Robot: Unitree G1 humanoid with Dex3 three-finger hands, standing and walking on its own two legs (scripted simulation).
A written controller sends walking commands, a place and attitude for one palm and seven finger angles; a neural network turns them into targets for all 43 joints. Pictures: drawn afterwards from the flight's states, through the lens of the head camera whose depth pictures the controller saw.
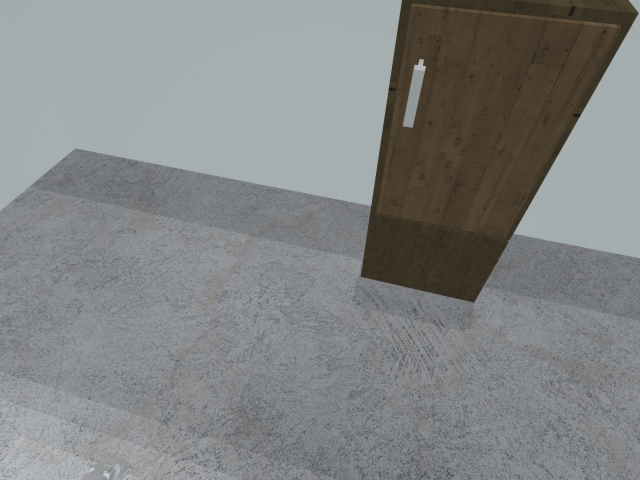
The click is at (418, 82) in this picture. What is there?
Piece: cupboard door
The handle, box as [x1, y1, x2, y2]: [403, 59, 425, 127]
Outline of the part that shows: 423,59 419,59 419,63 414,66 403,122 404,126 412,127 425,67 422,65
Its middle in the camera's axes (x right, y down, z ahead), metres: +0.22 -0.34 +0.89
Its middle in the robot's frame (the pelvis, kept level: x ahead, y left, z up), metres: +0.91 -0.17 +0.04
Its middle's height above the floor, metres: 0.81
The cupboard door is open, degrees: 0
